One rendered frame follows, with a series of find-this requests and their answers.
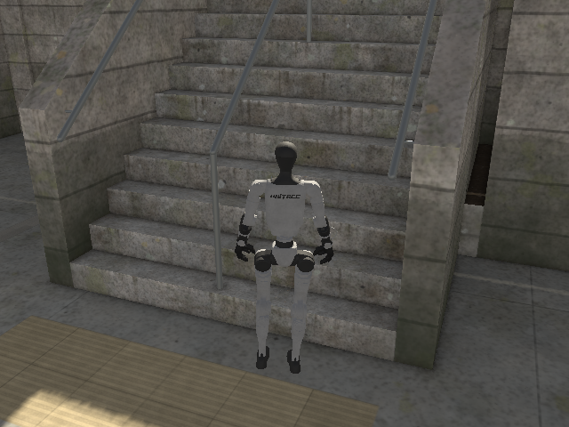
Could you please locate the left robot hand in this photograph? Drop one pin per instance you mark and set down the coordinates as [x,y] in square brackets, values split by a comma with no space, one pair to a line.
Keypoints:
[247,248]

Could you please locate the left robot forearm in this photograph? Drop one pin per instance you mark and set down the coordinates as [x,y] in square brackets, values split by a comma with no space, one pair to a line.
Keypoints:
[243,233]

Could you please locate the humanoid robot torso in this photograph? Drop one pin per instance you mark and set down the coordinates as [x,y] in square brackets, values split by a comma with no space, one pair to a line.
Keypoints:
[285,206]

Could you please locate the right robot forearm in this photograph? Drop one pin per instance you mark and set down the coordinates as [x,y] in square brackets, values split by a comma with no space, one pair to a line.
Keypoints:
[325,235]

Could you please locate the robot left upper arm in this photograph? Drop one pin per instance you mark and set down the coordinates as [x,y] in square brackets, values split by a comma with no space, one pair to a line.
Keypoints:
[257,189]

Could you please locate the right robot hand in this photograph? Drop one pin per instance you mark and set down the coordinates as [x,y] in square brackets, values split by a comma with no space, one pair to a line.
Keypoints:
[321,250]

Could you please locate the robot right upper arm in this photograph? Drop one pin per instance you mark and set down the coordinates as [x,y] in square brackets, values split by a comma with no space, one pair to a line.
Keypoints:
[314,191]

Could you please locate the robot head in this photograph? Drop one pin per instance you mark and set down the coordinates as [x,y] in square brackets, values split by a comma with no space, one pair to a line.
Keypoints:
[286,154]

